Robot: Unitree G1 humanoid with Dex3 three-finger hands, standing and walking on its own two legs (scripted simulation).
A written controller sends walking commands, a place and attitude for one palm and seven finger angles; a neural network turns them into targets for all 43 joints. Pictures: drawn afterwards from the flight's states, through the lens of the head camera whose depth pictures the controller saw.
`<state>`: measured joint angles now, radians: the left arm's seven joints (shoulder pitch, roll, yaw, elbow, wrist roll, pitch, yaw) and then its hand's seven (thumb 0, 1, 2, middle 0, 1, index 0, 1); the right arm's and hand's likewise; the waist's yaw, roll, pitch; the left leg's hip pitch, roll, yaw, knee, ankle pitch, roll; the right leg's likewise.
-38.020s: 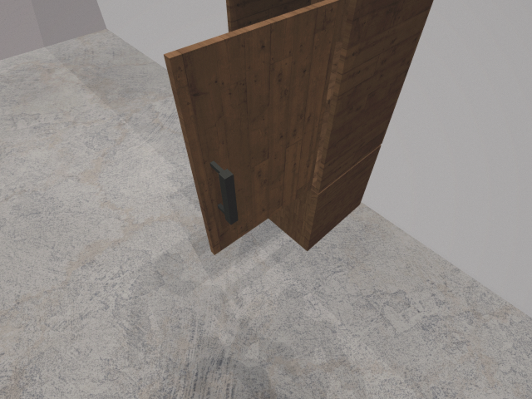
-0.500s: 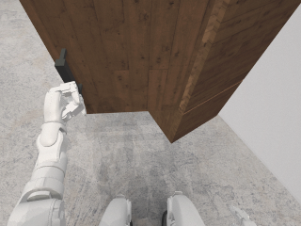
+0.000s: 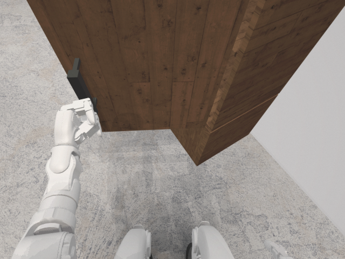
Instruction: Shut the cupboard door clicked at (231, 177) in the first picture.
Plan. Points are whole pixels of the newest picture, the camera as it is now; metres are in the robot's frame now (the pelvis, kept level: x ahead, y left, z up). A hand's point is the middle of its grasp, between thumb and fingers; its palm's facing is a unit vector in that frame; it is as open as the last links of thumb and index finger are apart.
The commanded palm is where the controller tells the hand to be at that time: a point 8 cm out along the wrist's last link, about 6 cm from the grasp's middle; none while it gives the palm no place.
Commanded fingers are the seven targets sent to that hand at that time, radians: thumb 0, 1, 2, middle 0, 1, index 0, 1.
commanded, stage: push the door shut along its arc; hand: left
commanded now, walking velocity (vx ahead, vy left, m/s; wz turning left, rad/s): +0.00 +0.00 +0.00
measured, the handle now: (85, 90) +0.52 +0.23 +0.03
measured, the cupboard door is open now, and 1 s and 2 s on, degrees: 62 48 39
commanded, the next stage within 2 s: pull the fist back off the door in 1.58 s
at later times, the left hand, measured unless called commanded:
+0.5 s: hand (102, 101) +0.47 +0.18 +0.04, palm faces -0.06 -1.00 -0.05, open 3.1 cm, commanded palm +0.47 +0.22 +0.03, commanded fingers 0.00 0.90 0.90 -1.30 -1.50 -1.30 -1.50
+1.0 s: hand (114, 82) +0.54 +0.16 +0.04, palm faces -0.21 -0.98 -0.03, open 3.1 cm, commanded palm +0.54 +0.19 +0.03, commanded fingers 0.00 0.90 0.90 -1.30 -1.50 -1.30 -1.50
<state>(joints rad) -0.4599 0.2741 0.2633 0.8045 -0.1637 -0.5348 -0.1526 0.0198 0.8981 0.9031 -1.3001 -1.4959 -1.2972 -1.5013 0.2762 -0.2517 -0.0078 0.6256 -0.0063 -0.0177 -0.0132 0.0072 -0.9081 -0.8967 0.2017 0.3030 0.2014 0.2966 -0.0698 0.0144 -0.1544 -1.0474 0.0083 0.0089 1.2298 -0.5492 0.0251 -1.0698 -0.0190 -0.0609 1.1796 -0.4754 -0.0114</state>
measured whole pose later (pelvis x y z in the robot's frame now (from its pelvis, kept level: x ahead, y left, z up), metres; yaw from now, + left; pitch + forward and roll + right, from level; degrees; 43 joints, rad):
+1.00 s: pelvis -0.01 +0.01 -0.03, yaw -2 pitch +29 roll -5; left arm -1.06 0.60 0.35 1.24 -0.07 -0.39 -0.39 0.02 0.90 0.90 -1.30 -1.50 -1.30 -1.50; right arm 0.35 -0.27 0.05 0.63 -0.01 0.00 -0.01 0.00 -0.91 -0.90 0.20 0.30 0.20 0.30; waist -0.23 0.04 -0.13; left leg -1.30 0.03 -0.02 1.37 -0.57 0.04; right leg -1.30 0.00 -0.09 1.26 -0.47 -0.01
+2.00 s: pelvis +0.00 +0.00 -0.03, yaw -3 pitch +33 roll -5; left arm -1.21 0.52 0.40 1.25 0.08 -0.34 0.05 0.03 0.89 0.91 -1.30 -1.50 -1.29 -1.50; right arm 0.43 -0.21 0.06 0.64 -0.09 0.02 0.09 0.00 -0.91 -0.90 0.20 0.30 0.20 0.30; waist -0.30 0.06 -0.12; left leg -1.37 0.05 -0.03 1.36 -0.57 0.02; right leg -1.36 0.02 -0.10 1.25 -0.46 -0.02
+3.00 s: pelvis +0.02 +0.00 +0.04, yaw -1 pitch +18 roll -1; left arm -0.47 0.22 0.23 0.73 -0.12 -0.43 0.02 0.02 0.90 0.90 -1.30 -1.50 -1.30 -1.50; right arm 0.39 -0.22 0.01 0.61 0.00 0.06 0.01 0.01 -0.91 -0.90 0.20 0.30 0.20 0.30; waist -0.09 0.04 -0.12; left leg -0.85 0.02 0.02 1.03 -0.50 0.02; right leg -0.88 0.01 -0.04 0.98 -0.42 -0.01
